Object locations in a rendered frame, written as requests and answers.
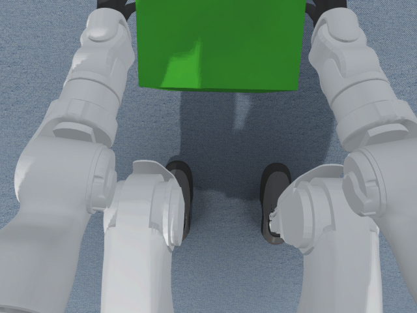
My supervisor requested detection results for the left robot upper arm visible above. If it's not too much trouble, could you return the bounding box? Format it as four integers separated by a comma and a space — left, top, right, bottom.
0, 135, 117, 313

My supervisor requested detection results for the robot left shin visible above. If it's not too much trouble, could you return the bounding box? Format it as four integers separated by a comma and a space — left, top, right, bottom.
104, 160, 180, 234

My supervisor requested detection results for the robot right hand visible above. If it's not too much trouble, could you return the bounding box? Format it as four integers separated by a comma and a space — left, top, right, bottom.
305, 0, 347, 28

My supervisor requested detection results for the right robot upper arm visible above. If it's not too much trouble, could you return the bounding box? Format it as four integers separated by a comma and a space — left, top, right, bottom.
342, 137, 417, 306

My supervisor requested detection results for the robot left hand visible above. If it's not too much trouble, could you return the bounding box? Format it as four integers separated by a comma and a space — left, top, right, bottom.
96, 0, 136, 22

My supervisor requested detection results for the left robot forearm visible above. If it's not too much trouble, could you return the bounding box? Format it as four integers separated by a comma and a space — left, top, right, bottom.
14, 8, 135, 201

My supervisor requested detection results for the carton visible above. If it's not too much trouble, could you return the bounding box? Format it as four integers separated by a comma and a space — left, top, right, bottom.
136, 0, 306, 93

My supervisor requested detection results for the left robot foot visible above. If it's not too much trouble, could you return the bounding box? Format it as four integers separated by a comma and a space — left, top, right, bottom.
165, 160, 193, 241

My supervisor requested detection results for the right robot forearm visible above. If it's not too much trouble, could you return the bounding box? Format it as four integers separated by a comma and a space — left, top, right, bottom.
308, 7, 417, 153

